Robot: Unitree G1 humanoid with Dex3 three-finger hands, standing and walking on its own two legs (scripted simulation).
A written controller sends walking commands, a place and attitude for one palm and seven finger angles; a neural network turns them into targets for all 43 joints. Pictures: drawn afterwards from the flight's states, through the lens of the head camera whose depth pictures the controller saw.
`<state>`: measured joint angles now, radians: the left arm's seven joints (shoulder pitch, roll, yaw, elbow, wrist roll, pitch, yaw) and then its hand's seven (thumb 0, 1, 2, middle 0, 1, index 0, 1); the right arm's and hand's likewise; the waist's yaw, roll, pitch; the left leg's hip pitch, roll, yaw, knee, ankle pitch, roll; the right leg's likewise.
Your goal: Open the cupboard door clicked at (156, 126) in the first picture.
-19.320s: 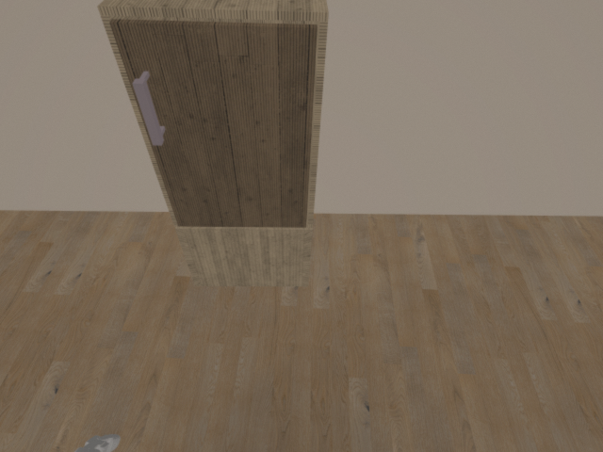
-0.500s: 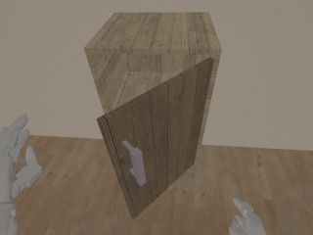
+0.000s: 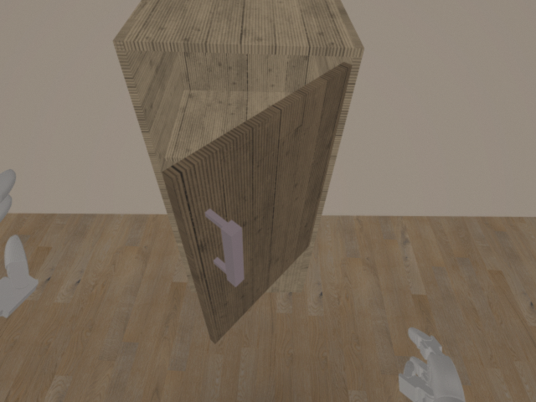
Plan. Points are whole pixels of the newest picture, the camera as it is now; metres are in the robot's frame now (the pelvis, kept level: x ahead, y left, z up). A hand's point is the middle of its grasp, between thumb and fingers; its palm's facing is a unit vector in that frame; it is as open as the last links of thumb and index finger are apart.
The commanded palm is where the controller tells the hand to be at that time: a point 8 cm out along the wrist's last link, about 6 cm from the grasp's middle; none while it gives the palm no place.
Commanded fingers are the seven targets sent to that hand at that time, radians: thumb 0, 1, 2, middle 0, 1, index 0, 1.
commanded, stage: step back with the hand held close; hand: left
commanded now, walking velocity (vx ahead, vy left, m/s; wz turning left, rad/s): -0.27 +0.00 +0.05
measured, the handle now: (224, 249) +0.34 +0.09 +0.03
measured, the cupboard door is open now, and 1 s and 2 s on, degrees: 48 48 48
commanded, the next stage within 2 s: stop stepping back and stand still in 0.82 s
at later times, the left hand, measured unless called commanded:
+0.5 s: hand out of the picture +0.09 +0.30 +0.15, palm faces +0.45 -0.78 -0.44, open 7.4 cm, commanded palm +0.03 +0.34 +0.18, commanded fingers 0.00 0.90 0.90 -0.20 -0.30 -0.20 -0.30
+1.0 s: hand out of the picture +0.01 +0.33 +0.18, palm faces +0.37 -0.88 -0.29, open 7.4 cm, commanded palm -0.07 +0.38 +0.18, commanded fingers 0.00 0.90 0.90 -0.20 -0.30 -0.20 -0.30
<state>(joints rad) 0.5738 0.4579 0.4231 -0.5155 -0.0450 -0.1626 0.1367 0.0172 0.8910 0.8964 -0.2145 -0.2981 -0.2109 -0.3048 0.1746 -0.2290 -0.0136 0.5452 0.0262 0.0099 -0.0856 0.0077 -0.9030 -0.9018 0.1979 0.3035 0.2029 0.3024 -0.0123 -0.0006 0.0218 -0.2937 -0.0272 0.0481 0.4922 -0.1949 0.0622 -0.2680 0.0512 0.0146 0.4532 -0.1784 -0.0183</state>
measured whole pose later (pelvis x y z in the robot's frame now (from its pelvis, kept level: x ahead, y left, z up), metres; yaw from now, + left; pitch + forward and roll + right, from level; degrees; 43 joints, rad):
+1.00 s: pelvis -0.23 +0.09 -0.03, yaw -4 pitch -3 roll -5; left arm 0.32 0.45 0.42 -0.56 -0.04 -0.22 0.11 0.01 0.89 0.90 -0.21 -0.30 -0.21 -0.31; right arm 0.14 -0.16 0.04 0.69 -0.01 -0.13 -0.05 0.01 -0.90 -0.90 0.20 0.30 0.21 0.30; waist 0.03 -0.07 0.04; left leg -0.47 -0.02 0.00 0.70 -0.14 0.08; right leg -0.22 0.03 0.05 0.93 -0.57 0.02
